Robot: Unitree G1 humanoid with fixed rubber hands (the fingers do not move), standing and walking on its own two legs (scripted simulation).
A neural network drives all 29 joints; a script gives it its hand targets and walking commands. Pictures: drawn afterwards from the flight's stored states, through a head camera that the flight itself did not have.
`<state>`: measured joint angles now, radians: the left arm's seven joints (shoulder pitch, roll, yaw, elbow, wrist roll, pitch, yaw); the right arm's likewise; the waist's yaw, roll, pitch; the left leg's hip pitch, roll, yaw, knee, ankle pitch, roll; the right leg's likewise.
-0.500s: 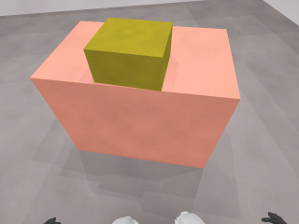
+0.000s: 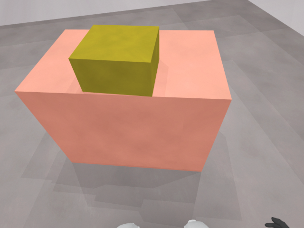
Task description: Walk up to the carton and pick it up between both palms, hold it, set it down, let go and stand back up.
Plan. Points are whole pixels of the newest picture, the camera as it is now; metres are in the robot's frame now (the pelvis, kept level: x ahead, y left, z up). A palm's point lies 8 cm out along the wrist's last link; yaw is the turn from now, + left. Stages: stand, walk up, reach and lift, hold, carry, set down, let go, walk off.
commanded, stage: walk up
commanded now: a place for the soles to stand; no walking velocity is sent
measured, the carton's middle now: (121, 58) +0.75 +0.17 +0.03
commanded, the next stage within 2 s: none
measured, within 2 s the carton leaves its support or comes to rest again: neither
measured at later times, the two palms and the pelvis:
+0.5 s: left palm out of the picture +0.08 +0.30 -0.07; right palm out of the picture +0.09 -0.33 -0.10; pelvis -0.01 -0.01 +0.00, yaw -3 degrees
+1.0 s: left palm out of the picture +0.12 +0.30 -0.07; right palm out of the picture +0.09 -0.33 -0.10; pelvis +0.00 -0.01 +0.00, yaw -4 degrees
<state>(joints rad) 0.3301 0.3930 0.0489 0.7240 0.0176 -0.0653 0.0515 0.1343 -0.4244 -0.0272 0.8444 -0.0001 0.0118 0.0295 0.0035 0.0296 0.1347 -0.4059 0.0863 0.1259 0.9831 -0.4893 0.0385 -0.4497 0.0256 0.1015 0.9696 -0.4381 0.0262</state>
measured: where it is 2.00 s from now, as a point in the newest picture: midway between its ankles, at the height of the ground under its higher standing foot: outside the picture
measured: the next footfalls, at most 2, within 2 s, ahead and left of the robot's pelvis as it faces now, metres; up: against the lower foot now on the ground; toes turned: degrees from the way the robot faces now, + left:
right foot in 0.24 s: +0.08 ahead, -0.16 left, +0.00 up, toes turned -1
left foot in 2.00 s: +0.14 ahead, +0.15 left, +0.00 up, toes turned +3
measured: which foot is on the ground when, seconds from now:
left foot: down 0.00-1.00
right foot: up 0.00-0.22, down 0.24-1.00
